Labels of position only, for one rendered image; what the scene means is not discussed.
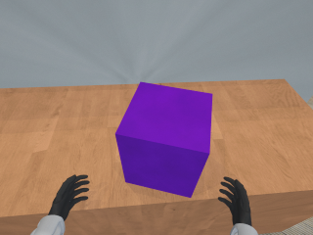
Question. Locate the carton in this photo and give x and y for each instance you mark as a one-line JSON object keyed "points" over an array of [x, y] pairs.
{"points": [[163, 139]]}

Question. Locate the left robot hand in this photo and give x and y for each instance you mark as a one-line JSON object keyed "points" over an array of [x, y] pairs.
{"points": [[65, 200]]}

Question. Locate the right robot forearm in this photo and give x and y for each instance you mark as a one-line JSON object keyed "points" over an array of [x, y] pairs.
{"points": [[243, 229]]}

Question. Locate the left robot forearm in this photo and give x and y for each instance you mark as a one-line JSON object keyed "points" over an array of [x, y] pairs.
{"points": [[50, 225]]}

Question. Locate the pedestal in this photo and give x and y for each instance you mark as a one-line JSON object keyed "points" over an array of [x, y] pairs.
{"points": [[261, 134]]}

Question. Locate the right robot hand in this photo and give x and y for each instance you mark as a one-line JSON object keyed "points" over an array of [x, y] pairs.
{"points": [[239, 207]]}

